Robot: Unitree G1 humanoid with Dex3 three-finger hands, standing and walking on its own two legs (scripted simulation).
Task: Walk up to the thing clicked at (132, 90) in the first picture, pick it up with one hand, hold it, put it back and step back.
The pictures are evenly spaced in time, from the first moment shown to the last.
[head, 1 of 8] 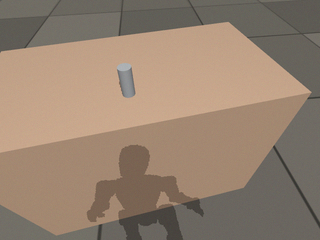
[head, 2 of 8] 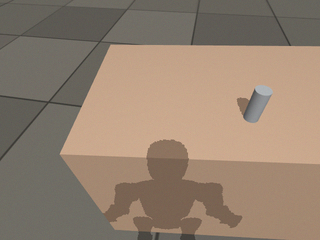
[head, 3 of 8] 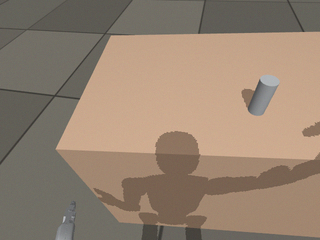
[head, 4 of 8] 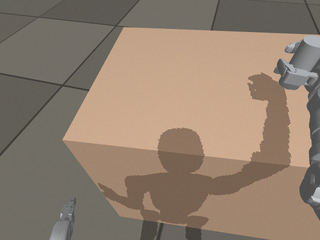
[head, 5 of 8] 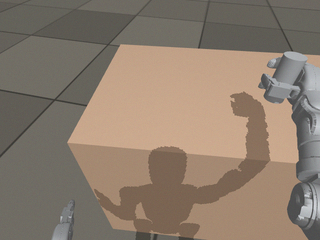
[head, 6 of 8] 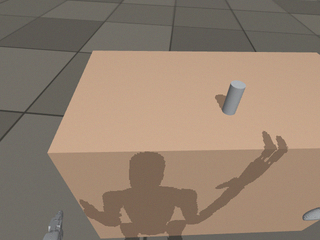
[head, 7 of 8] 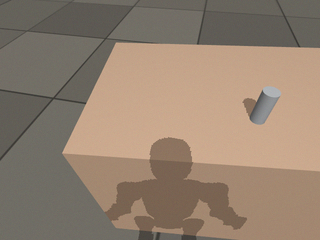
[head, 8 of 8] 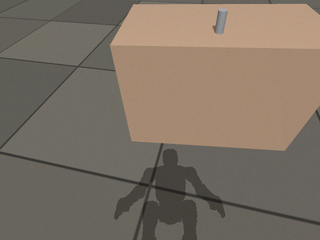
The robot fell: no
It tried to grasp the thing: yes
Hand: right
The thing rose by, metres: 0.25
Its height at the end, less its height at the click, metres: +0.00
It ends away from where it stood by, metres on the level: 0.01
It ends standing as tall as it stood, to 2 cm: yes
